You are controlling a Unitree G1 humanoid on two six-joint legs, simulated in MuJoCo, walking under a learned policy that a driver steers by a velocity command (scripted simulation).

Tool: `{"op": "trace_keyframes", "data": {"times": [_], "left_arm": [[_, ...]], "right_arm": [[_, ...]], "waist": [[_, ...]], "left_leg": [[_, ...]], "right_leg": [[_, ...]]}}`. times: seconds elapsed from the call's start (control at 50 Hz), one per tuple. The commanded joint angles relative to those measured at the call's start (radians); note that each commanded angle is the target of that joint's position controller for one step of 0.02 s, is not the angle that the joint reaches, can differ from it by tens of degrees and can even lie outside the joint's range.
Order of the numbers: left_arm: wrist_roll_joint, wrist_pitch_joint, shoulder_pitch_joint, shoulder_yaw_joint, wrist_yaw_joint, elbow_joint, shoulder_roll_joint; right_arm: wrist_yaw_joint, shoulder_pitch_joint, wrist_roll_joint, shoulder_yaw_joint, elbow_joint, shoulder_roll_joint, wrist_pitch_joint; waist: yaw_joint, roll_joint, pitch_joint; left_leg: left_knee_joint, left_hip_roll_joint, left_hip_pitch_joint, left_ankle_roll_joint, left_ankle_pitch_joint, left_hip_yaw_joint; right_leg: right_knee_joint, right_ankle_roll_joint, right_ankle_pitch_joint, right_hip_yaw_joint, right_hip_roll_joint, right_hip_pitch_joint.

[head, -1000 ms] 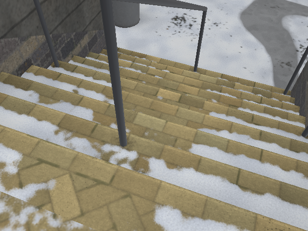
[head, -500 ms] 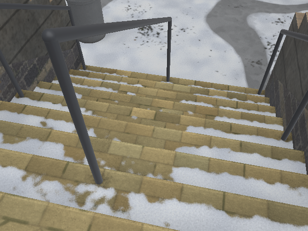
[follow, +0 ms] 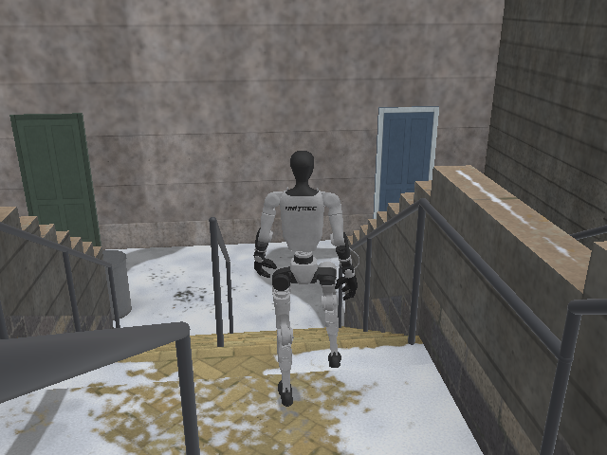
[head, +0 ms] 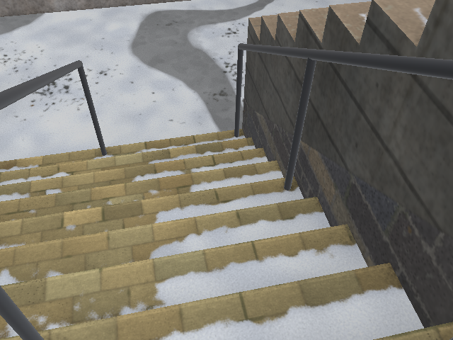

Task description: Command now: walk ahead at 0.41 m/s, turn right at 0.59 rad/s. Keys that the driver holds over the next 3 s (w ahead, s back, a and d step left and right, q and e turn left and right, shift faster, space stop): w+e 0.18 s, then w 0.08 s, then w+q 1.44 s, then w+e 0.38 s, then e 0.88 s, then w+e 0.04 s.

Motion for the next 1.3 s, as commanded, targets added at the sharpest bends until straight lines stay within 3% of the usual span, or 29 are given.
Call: {"op": "trace_keyframes", "data": {"times": [0.02,0.18,0.22,0.24,0.26,0.28,0.3,0.34,0.4,0.5,0.56,0.6,0.64,0.68,0.84,0.88,0.9,0.92,0.94,0.96,0.98,1.02,1.04,1.06,1.1,1.14,1.16,1.2,1.3], "left_arm": [[-0.001,-0.024,-0.207,-0.013,-0.023,-0.116,0.003],[-0.018,-0.032,-0.094,0.018,0.000,-0.066,0.063],[-0.014,-0.059,0.145,0.076,0.039,0.001,0.175],[-0.014,-0.048,0.415,0.081,0.049,0.078,0.214],[0.021,-0.048,0.557,0.067,0.044,0.134,0.168],[0.028,-0.070,0.462,0.081,0.052,0.132,0.192],[0.002,-0.071,0.331,0.071,0.058,0.118,0.141],[-0.013,-0.074,0.192,0.024,0.077,0.097,0.037],[0.014,-0.100,0.159,0.015,0.079,0.091,0.031],[0.077,-0.105,0.253,0.002,0.073,0.145,0.043],[0.052,-0.097,0.440,-0.035,0.114,0.231,-0.016],[0.069,-0.082,0.597,-0.042,0.125,0.316,-0.012],[0.066,-0.068,0.511,-0.071,0.104,0.285,-0.037],[0.071,-0.069,0.456,-0.086,0.080,0.283,-0.047],[0.015,-0.042,0.607,-0.079,0.145,0.357,0.006],[0.058,-0.019,0.599,-0.079,0.117,0.373,0.027],[0.073,-0.008,0.543,-0.076,0.072,0.353,0.050],[0.071,0.001,0.676,-0.105,0.014,0.357,-0.078],[0.057,-0.020,0.597,-0.099,-0.035,0.284,-0.019],[0.017,-0.055,0.314,-0.069,-0.038,0.167,0.079],[-0.020,-0.084,0.164,-0.068,-0.019,0.080,0.098],[-0.005,-0.075,0.116,-0.046,0.048,0.054,0.119],[0.003,-0.061,0.157,-0.068,0.071,0.064,0.035],[0.058,-0.042,0.215,-0.100,0.077,0.097,-0.079],[0.058,-0.011,0.269,-0.083,0.046,0.120,-0.043],[0.048,-0.015,0.384,-0.094,0.003,0.136,-0.044],[0.049,-0.019,0.241,-0.100,0.001,0.100,-0.023],[0.054,-0.028,0.004,-0.096,0.020,0.029,0.043],[0.039,0.003,-0.060,-0.095,0.022,-0.040,0.044]], "right_arm": [[0.020,0.204,-0.006,-0.030,0.055,-0.158,0.009],[0.005,0.059,-0.020,-0.061,0.061,-0.221,0.033],[0.024,0.141,-0.047,-0.035,0.076,-0.152,0.026],[0.055,0.271,-0.077,0.018,0.047,-0.007,0.014],[0.086,0.102,-0.020,-0.014,0.030,-0.093,0.010],[0.083,-0.095,0.014,-0.030,-0.023,-0.119,-0.001],[0.058,-0.129,0.006,-0.047,-0.021,-0.161,-0.002],[0.035,-0.097,-0.027,-0.034,-0.033,-0.080,0.019],[0.038,-0.039,0.000,-0.022,-0.028,-0.022,0.051],[0.098,-0.067,-0.036,-0.014,-0.059,-0.001,0.069],[0.091,-0.265,-0.024,-0.019,-0.126,-0.032,0.044],[0.089,-0.327,-0.016,-0.010,-0.147,-0.004,0.052],[0.098,-0.319,-0.018,-0.009,-0.128,0.017,0.059],[0.116,-0.313,-0.026,-0.019,-0.143,-0.018,0.075],[0.099,-0.452,-0.048,-0.020,-0.144,-0.023,0.094],[0.075,-0.170,-0.040,-0.056,-0.008,-0.069,0.081],[0.060,0.197,-0.029,-0.093,0.103,-0.133,0.068],[0.078,0.471,-0.015,-0.131,0.160,-0.246,0.083],[0.097,0.528,0.011,-0.150,0.174,-0.291,0.093],[0.088,0.525,-0.025,-0.141,0.171,-0.236,0.092],[0.084,0.424,-0.010,-0.139,0.142,-0.220,0.088],[0.113,0.175,-0.046,-0.085,0.092,-0.119,0.075],[0.110,0.006,-0.046,-0.071,0.042,-0.097,0.059],[0.086,-0.129,-0.040,-0.031,-0.020,0.002,0.029],[0.081,-0.132,-0.010,-0.046,-0.047,-0.084,0.004],[0.083,-0.072,-0.057,-0.048,-0.046,-0.125,-0.007],[0.055,0.033,-0.065,-0.034,-0.016,-0.064,-0.024],[0.023,0.202,-0.022,-0.007,0.042,0.016,-0.024],[0.057,0.148,-0.049,-0.025,-0.029,-0.143,0.052]], "waist": [[-0.055,0.105,0.130],[0.125,0.105,0.076],[0.191,0.036,-0.099],[0.214,-0.196,-0.379],[0.302,-0.076,-0.280],[0.290,-0.072,-0.019],[0.237,-0.077,0.055],[0.116,-0.063,0.068],[0.061,-0.060,0.069],[0.070,-0.047,0.044],[0.182,-0.034,0.071],[0.230,-0.052,0.105],[0.198,-0.055,0.092],[0.164,-0.053,0.129],[0.273,0.016,0.230],[0.164,0.042,0.130],[0.013,0.089,0.017],[-0.016,0.325,-0.321],[-0.083,0.213,-0.555],[-0.173,0.083,-0.400],[-0.162,0.041,-0.263],[0.025,-0.068,0.061],[0.145,-0.065,0.119],[0.183,-0.071,0.182],[0.191,0.061,0.134],[0.224,0.042,0.093],[0.113,0.014,0.073],[-0.015,-0.025,0.068],[0.025,0.047,0.107]], "left_leg": [[0.018,0.264,0.130,0.208,0.536,-0.076],[0.211,0.295,0.036,0.137,0.899,0.080],[0.554,0.203,-0.292,0.055,0.730,0.102],[0.868,0.073,-0.639,-0.031,-0.004,0.030],[1.091,-0.012,-0.815,-0.010,-0.316,-0.114],[1.141,0.052,-0.922,0.029,-0.273,-0.218],[1.158,0.102,-0.869,0.032,-0.210,-0.211],[1.082,0.152,-0.701,0.033,-0.144,-0.202],[1.000,0.139,-0.635,0.022,-0.011,-0.196],[0.922,0.109,-0.666,0.025,0.364,-0.197],[0.653,0.147,-1.059,0.007,0.553,-0.284],[0.595,0.149,-1.237,-0.002,0.581,-0.309],[0.479,0.114,-0.850,0.033,0.851,-0.189],[0.595,0.113,-0.714,0.042,0.821,-0.205],[0.134,0.116,-0.668,0.023,0.572,-0.118],[0.106,0.104,-0.329,0.039,0.707,-0.100],[0.101,0.081,0.112,0.071,0.934,-0.040],[0.530,0.224,0.782,0.313,1.355,-0.180],[0.675,0.329,0.998,0.454,1.395,-0.383],[0.597,0.360,0.935,0.451,1.136,-0.467],[0.487,0.398,0.730,0.441,0.763,-0.540],[0.322,0.379,-0.082,0.391,0.569,-0.508],[0.287,0.336,-0.428,0.377,0.340,-0.454],[0.186,0.210,-0.695,0.318,0.141,-0.385],[0.233,0.087,-0.916,0.309,0.022,-0.294],[0.431,0.054,-1.073,0.284,0.071,-0.297],[0.520,0.048,-0.826,0.263,-0.064,-0.376],[0.675,0.079,-0.545,0.248,-0.233,-0.461],[0.810,0.036,-0.793,0.206,-0.407,-0.554]], "right_leg": [[-0.145,-0.038,-0.023,-0.073,-0.001,-0.193],[-0.344,-0.137,-0.064,-0.112,0.097,0.235],[-0.264,-0.246,0.102,-0.046,0.109,0.777],[-0.347,-0.481,0.077,0.418,-0.153,1.279],[-0.554,-0.458,-0.073,0.668,-0.245,1.224],[-0.614,-0.338,-0.249,0.520,-0.213,0.977],[-0.635,-0.301,-0.277,0.427,-0.190,0.761],[-0.694,-0.275,-0.225,0.268,-0.161,0.464],[-0.768,-0.276,-0.112,0.170,-0.144,0.291],[-0.671,-0.264,0.143,0.007,-0.115,0.296],[-0.556,-0.241,0.054,0.058,-0.167,0.719],[-0.490,-0.250,0.064,0.099,-0.220,0.882],[-0.472,-0.230,-0.057,-0.043,-0.098,0.508],[-0.435,-0.236,-0.130,-0.028,-0.132,0.320],[-0.172,-0.138,-0.008,-0.004,-0.129,0.640],[0.094,-0.090,0.108,-0.036,-0.129,0.565],[0.341,-0.037,0.026,-0.129,-0.042,0.380],[0.892,0.049,-0.655,-0.167,0.048,0.009],[1.181,0.072,-0.841,-0.032,0.071,-0.167],[1.242,0.092,-0.869,-0.026,0.068,-0.490],[1.187,0.070,-0.844,-0.011,0.029,-0.629],[0.856,0.014,-0.684,0.027,-0.057,-0.361],[0.687,-0.036,-0.614,0.070,-0.080,-0.161],[0.342,-0.082,-0.232,0.127,-0.148,-0.040],[0.161,-0.080,0.016,-0.017,-0.044,0.220],[0.310,-0.046,0.183,-0.061,-0.016,0.376],[0.139,-0.021,0.440,0.099,-0.064,0.132],[-0.198,0.002,0.530,0.122,-0.071,-0.098],[-0.412,-0.003,0.359,-0.004,0.013,0.391]]}}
